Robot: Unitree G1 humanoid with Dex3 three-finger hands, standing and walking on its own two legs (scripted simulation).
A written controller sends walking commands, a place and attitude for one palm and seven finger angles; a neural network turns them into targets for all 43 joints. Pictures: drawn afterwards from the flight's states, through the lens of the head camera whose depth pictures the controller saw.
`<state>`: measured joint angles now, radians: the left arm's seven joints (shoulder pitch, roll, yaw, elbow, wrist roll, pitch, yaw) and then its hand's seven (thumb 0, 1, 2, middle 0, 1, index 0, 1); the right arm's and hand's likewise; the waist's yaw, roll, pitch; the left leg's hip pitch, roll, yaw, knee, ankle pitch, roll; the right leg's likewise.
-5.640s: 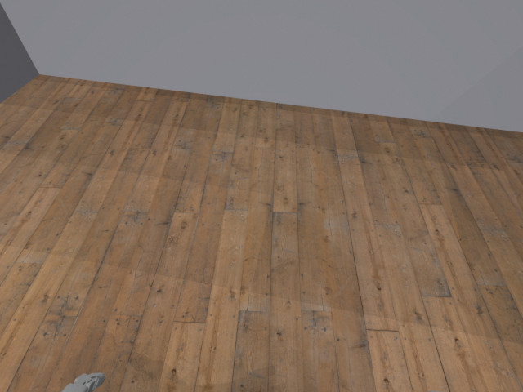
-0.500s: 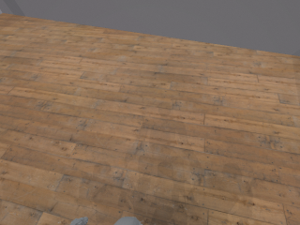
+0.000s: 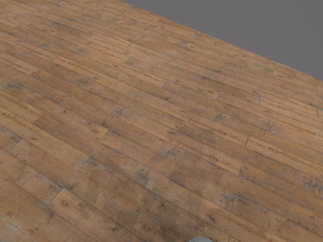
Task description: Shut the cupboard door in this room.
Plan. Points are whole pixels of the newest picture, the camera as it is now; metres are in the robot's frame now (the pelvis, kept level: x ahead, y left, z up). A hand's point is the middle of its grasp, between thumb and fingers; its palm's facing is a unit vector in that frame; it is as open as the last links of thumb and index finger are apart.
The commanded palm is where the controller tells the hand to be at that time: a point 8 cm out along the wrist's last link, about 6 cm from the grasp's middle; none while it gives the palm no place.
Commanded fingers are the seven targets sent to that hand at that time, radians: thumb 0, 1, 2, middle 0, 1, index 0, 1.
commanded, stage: turn or walk to find it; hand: left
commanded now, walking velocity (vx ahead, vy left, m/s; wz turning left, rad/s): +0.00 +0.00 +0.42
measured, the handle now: out of the picture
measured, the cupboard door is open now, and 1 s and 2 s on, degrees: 88 88 88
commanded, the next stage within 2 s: none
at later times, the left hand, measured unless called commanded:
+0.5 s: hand out of the picture -0.01 +0.16 -0.16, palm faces +0.25 -0.93 -0.25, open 7.4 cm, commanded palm none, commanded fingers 0.00 0.90 0.90 -0.20 -0.30 -0.20 -0.30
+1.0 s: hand out of the picture -0.07 +0.22 -0.16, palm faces +0.45 -0.85 -0.26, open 7.4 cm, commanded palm none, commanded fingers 0.00 0.90 0.90 -0.20 -0.30 -0.20 -0.30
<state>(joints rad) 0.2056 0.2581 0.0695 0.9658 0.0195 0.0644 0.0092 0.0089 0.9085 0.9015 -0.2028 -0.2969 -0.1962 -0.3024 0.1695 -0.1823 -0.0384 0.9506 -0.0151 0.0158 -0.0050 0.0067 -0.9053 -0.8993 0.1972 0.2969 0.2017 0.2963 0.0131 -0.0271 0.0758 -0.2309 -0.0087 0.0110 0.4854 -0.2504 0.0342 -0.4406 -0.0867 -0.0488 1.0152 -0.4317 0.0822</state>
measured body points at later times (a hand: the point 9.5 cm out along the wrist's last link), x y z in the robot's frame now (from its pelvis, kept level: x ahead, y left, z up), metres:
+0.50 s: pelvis -0.03 -0.04 +0.00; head +0.00 -0.05 +0.45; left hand -0.02 +0.21 -0.14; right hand +0.07 -0.29 -0.16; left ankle -0.08 +0.10 -0.67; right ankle +0.00 -0.14 -0.74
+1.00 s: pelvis -0.06 -0.01 +0.00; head -0.04 +0.00 +0.45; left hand -0.10 +0.27 -0.14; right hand +0.10 -0.19 -0.14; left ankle -0.09 +0.09 -0.74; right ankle -0.01 -0.14 -0.69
